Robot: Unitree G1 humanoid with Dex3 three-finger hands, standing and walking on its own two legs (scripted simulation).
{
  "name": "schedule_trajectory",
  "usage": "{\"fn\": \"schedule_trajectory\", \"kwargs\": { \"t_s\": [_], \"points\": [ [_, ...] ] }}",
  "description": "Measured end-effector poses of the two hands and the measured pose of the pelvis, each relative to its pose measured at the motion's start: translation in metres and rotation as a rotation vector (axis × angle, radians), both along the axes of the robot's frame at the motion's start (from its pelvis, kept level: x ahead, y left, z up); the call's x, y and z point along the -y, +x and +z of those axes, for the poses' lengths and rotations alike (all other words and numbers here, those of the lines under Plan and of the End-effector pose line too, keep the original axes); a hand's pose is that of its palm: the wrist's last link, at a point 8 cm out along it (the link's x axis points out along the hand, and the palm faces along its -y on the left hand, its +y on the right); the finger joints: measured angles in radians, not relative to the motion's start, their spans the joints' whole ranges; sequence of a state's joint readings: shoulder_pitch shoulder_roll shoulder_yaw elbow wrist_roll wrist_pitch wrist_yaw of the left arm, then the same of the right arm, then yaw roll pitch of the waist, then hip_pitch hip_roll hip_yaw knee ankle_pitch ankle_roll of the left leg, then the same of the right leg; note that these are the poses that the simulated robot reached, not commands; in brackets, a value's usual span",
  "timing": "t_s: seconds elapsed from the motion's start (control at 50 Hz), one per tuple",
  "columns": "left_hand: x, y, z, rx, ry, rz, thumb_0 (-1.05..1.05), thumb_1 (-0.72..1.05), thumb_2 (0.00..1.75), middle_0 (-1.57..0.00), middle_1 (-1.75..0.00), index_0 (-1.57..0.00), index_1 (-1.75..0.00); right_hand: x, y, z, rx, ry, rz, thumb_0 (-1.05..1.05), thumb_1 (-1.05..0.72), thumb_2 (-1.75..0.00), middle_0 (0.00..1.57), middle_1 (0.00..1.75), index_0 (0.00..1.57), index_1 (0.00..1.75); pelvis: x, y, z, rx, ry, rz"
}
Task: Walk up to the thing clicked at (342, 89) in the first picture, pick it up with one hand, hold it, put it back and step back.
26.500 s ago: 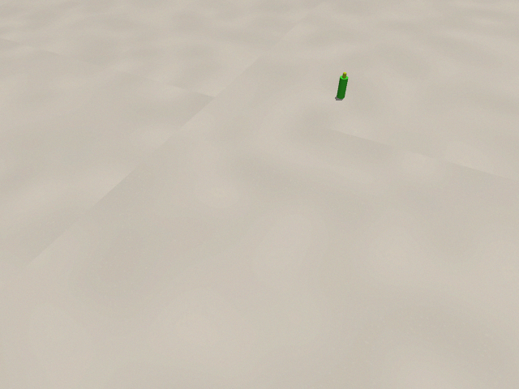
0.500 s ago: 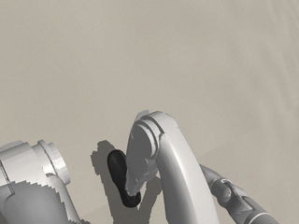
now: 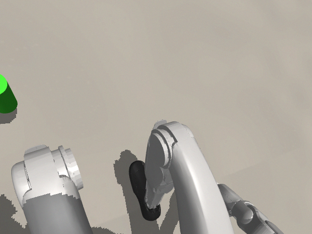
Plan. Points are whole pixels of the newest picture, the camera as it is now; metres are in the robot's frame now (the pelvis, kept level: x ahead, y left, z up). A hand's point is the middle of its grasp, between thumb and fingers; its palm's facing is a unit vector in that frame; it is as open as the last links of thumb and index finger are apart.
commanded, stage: rise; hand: left
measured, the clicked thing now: out of the picture +0.47 +0.29 -0.22
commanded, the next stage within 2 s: home in 0.06 s
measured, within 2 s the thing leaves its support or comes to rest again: neither
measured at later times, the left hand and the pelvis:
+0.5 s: hand out of the picture +0.36 +0.40 +0.02, palm faces +0.34 -0.80 -0.49, open 17.2 cm; pelvis +0.01 -0.01 +0.08, yaw +8 degrees
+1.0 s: hand out of the picture +0.26 +0.30 +0.21, palm faces +0.36 -0.85 -0.39, open 17.4 cm; pelvis +0.06 -0.01 +0.32, yaw +14 degrees
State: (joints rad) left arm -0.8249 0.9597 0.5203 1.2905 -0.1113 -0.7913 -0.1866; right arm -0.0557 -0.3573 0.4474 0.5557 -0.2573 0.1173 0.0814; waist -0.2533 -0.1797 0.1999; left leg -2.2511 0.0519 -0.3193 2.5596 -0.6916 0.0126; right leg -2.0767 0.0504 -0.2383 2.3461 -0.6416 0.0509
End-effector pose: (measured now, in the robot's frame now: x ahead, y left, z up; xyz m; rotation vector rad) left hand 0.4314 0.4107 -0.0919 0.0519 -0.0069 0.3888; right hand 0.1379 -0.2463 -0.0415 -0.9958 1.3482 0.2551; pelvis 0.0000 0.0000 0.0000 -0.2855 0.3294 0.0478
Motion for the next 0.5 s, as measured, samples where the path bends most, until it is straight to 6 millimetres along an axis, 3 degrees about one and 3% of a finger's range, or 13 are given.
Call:
{"fn": "schedule_trajectory", "kwargs": {
  "t_s": [0.16,0.26,0.34,0.42,0.5],
  "points": [
    [-0.014,-0.009,0.026,-0.205,0.061,0.003,-0.02,-0.57,0.04,-0.08,-0.06,-0.09,-0.06,0.003,-0.005,-0.004,0.054,0.074,-0.172,-0.01,-0.92,-0.9,0.21,0.3,0.21,0.31,0.004,0.0,0.01,-0.065,0.035,0.012],
    [-0.04,-0.024,0.06,-0.276,0.147,0.085,-0.02,-0.54,0.06,-0.08,-0.07,-0.09,-0.06,0.006,-0.012,-0.007,0.045,0.111,-0.269,-0.01,-0.93,-0.91,0.21,0.3,0.21,0.31,0.006,0.002,0.02,-0.114,0.057,0.026],
    [-0.056,-0.048,0.092,-0.351,0.215,0.148,-0.02,-0.51,0.07,-0.07,-0.07,-0.08,-0.06,0.008,-0.014,-0.007,0.029,0.14,-0.341,0.0,-0.92,-0.9,0.21,0.3,0.21,0.31,0.007,0.005,0.032,-0.165,0.077,0.04],
    [-0.051,-0.078,0.12,-0.44,0.269,0.15,-0.02,-0.5,0.08,-0.06,-0.06,-0.07,-0.06,0.007,-0.006,-0.003,0.031,0.186,-0.4,0.0,-0.91,-0.9,0.21,0.3,0.21,0.31,0.007,0.009,0.052,-0.217,0.1,0.055],
    [-0.026,-0.108,0.142,-0.532,0.278,0.118,-0.02,-0.49,0.09,-0.06,-0.06,-0.07,-0.06,0.001,0.016,0.015,0.086,0.246,-0.438,0.0,-0.9,-0.9,0.21,0.3,0.21,0.31,0.008,0.011,0.083,-0.252,0.121,0.068]
  ]
}}
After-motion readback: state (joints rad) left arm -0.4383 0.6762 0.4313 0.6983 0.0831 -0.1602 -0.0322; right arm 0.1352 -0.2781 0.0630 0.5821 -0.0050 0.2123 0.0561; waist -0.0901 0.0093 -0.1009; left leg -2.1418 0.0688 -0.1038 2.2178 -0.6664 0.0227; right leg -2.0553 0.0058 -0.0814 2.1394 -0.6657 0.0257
